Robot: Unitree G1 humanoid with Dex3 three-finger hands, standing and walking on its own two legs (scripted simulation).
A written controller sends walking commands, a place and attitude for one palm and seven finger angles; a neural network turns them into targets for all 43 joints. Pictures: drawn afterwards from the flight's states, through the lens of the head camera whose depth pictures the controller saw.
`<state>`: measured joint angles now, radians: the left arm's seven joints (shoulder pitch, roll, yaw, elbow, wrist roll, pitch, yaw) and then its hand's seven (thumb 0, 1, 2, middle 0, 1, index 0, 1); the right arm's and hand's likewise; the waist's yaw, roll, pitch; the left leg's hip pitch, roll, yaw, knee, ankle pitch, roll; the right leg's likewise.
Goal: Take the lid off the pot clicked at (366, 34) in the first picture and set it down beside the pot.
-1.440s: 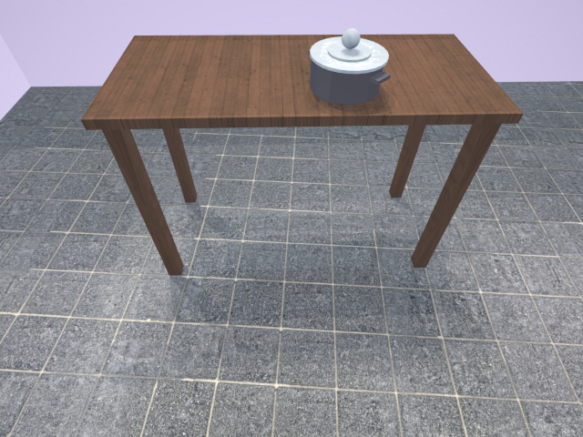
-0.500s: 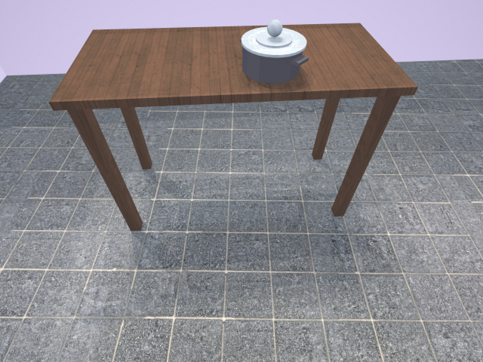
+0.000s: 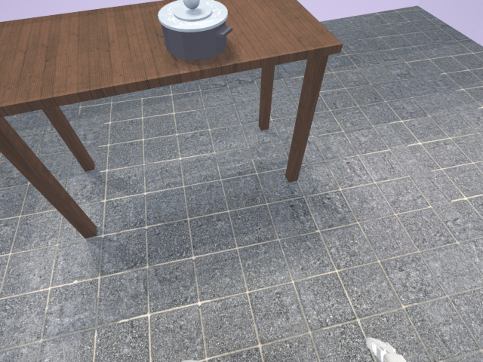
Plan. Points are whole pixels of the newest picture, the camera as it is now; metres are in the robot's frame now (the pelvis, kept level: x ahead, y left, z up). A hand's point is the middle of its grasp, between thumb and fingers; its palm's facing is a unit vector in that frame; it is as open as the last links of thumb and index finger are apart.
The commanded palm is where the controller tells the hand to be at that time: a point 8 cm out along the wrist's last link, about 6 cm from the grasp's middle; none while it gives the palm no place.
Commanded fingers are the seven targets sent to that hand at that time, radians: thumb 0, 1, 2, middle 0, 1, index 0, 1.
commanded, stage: walk to a spot facing it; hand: left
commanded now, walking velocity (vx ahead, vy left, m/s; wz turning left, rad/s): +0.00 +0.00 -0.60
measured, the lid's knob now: out of the picture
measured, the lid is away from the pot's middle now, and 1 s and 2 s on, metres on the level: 0.00 0.00 0.00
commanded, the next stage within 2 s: turn to face it in 1.04 s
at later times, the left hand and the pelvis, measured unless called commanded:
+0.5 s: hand (184, 334) +0.18 +0.14 -0.16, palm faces -0.30 -0.91 -0.27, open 7.4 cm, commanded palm none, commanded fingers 0.00 0.90 0.90 -0.20 -0.30 -0.20 -0.30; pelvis +0.04 -0.04 -0.01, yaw -19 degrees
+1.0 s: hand (250, 245) +0.38 +0.03 -0.16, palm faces -0.56 -0.81 -0.17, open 7.4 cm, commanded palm none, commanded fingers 0.00 0.90 0.90 -0.20 -0.30 -0.20 -0.30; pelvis +0.20 -0.09 +0.00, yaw -37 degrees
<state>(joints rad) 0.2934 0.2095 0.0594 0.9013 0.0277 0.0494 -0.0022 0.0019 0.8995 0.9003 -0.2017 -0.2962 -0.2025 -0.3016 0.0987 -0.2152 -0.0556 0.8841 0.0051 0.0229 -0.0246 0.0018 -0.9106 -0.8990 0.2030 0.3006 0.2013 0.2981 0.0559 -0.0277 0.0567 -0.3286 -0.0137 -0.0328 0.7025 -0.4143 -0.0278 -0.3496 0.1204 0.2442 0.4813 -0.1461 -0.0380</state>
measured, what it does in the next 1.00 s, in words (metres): walks ahead, turning right: left foot, then right foot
